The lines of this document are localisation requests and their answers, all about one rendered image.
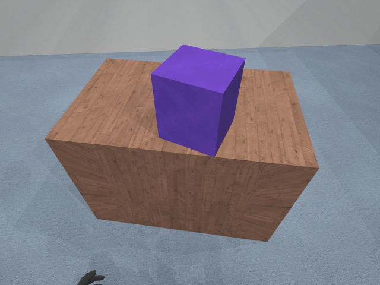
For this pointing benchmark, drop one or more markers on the left robot hand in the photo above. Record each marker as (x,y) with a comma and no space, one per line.
(90,278)

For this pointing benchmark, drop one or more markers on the carton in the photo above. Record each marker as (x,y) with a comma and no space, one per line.
(195,95)

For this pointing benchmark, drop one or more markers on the pedestal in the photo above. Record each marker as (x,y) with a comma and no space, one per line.
(108,143)

